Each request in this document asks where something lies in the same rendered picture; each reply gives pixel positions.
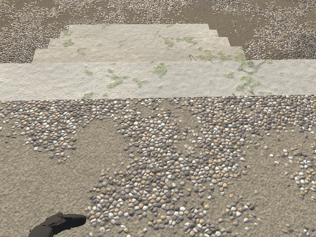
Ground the left robot hand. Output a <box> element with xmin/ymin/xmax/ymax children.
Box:
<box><xmin>28</xmin><ymin>212</ymin><xmax>87</xmax><ymax>237</ymax></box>

